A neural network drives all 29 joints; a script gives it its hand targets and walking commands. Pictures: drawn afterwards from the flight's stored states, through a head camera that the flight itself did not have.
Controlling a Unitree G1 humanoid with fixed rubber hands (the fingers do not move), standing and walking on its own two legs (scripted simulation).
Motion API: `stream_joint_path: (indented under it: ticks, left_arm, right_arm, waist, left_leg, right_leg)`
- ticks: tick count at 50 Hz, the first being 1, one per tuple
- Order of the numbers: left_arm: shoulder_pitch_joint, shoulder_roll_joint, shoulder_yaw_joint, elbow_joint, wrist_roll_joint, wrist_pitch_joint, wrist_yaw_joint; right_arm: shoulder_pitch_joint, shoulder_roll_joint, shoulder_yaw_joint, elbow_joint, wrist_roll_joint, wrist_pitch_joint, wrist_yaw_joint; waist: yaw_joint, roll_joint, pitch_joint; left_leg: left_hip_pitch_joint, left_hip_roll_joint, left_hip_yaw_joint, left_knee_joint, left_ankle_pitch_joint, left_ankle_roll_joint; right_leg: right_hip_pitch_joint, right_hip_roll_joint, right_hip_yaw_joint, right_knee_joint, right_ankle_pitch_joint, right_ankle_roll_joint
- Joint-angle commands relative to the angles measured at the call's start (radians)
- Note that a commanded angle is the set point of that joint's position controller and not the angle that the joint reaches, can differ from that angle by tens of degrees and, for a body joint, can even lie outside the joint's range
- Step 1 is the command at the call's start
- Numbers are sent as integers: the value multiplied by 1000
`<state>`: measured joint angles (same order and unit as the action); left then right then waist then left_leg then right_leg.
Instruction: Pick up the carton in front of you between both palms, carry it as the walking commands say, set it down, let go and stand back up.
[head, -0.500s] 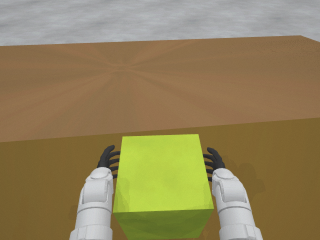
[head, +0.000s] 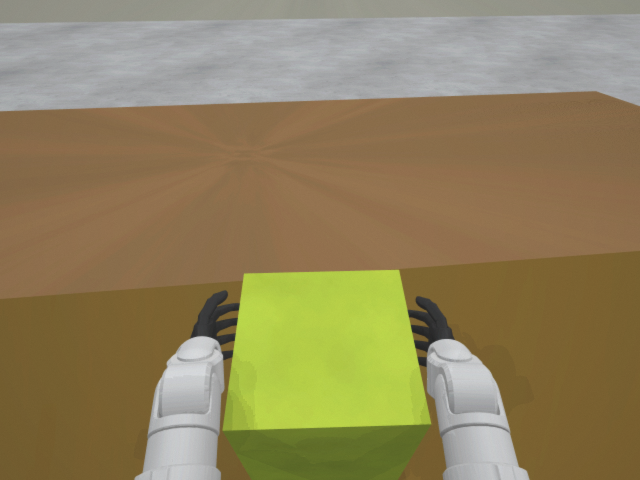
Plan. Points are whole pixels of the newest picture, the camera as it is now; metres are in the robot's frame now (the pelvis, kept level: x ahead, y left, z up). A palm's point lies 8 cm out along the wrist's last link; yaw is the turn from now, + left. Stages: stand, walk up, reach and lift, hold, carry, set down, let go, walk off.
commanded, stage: hold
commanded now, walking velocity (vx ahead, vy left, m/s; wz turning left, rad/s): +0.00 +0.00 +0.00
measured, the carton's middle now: (324, 382) +0.28 +0.00 -0.03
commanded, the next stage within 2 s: carry in 1.22 s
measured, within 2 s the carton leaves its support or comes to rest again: neither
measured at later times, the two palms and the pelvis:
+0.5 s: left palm (207, 346) +0.28 +0.15 +0.05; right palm (441, 348) +0.28 -0.15 +0.05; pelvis -0.01 +0.00 +0.00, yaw +0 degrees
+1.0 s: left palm (207, 348) +0.28 +0.15 +0.05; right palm (439, 351) +0.28 -0.15 +0.04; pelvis +0.00 +0.00 +0.00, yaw +0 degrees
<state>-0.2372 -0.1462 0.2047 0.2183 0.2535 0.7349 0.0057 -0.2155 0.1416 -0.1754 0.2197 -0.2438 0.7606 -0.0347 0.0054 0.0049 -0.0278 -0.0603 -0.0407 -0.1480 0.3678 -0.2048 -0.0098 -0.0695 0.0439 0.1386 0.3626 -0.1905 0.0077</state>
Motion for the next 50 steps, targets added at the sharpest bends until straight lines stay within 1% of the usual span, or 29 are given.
stream_joint_path:
  ticks: [1, 3, 6, 11, 18, 21, 25, 31, 35, 42, 50]
  left_arm:
    - [-495, -922, -479, 88, -213, 0, -253]
    - [-539, -946, -484, 99, -218, -7, -263]
    - [-597, -981, -505, 89, -232, -18, -276]
    - [-634, -994, -523, 77, -238, -29, -275]
    - [-615, -975, -488, 117, -219, -27, -270]
    - [-606, -970, -479, 123, -214, -23, -271]
    - [-584, -970, -486, 102, -219, -17, -269]
    - [-533, -973, -522, 38, -239, -11, -261]
    - [-496, -967, -531, 14, -245, -8, -255]
    - [-465, -956, -528, 8, -243, -4, -252]
    - [-492, -961, -531, 8, -243, -7, -256]
  right_arm:
    - [-617, 902, 485, -15, 239, -34, 267]
    - [-656, 925, 483, -2, 242, -40, 275]
    - [-701, 958, 502, -7, 252, -50, 284]
    - [-744, 981, 524, -19, 264, -61, 284]
    - [-739, 966, 504, 14, 251, -57, 284]
    - [-719, 961, 490, 29, 243, -53, 285]
    - [-688, 956, 492, 14, 246, -48, 283]
    - [-644, 954, 529, -59, 268, -46, 274]
    - [-617, 945, 546, -92, 275, -43, 270]
    - [-588, 933, 542, -97, 271, -38, 269]
    - [-608, 938, 534, -86, 268, -42, 272]
  waist:
    - [-2, -12, -97]
    - [-4, -12, -115]
    - [-5, -8, -180]
    - [-1, 3, -237]
    - [2, -6, -204]
    - [0, -6, -190]
    - [-3, -1, -201]
    - [-5, 3, -242]
    - [-4, -2, -247]
    - [-2, -4, -223]
    - [-3, 3, -220]
  left_leg:
    - [-25, -45, 69, -58, 56, -4]
    - [-24, -43, 72, -54, 26, 1]
    - [-5, -44, 75, -41, 57, 1]
    - [1, -44, 76, -32, 78, -2]
    - [-16, -44, 79, -39, 46, 0]
    - [-11, -45, 79, -42, 55, -1]
    - [11, -46, 78, -42, 113, -6]
    - [45, -50, 71, -39, 223, -12]
    - [52, -52, 68, -39, 258, -14]
    - [49, -54, 65, -45, 258, -13]
    - [41, -54, 68, -43, 219, -12]
  right_leg:
    - [15, 42, -69, -51, 26, 9]
    - [12, 39, -70, -49, -1, 8]
    - [29, 41, -70, -38, 33, 8]
    - [57, 44, -71, -28, 58, 9]
    - [44, 43, -71, -32, 28, 11]
    - [42, 43, -72, -36, 37, 10]
    - [56, 45, -71, -38, 92, 11]
    - [90, 51, -66, -36, 197, 13]
    - [98, 54, -64, -35, 230, 14]
    - [86, 54, -64, -39, 227, 16]
    - [75, 53, -67, -38, 187, 13]
